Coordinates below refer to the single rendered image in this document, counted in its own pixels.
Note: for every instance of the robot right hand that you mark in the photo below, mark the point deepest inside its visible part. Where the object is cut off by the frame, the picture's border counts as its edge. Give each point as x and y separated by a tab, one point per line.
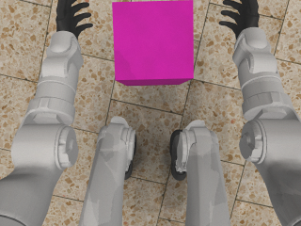
248	15

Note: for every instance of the robot left hand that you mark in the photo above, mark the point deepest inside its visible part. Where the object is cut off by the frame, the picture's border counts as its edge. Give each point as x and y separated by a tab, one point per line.
65	19

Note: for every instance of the robot left shin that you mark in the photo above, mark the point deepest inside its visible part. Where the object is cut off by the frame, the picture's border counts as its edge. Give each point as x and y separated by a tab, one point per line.
103	130

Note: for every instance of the carton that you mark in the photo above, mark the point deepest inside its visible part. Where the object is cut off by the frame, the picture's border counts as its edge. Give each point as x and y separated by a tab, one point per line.
153	42

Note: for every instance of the robot right forearm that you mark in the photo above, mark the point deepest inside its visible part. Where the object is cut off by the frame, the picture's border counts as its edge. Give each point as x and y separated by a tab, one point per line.
259	78

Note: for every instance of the robot left forearm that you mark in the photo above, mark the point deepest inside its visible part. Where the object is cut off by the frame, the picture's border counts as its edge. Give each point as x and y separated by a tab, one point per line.
57	85

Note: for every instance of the robot right thigh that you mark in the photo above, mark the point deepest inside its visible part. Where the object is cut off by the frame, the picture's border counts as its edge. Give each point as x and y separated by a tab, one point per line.
207	203

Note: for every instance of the right robot upper arm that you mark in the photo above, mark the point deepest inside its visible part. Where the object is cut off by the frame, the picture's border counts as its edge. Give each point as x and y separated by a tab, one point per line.
274	147

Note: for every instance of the left robot upper arm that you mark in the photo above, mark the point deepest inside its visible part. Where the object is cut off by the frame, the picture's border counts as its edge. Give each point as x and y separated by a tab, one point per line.
40	153

